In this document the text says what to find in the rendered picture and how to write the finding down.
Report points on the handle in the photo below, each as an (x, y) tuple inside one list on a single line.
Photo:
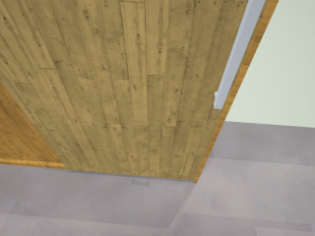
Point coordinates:
[(247, 25)]

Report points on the wardrobe door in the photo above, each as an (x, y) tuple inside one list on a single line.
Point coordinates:
[(19, 138), (121, 86)]

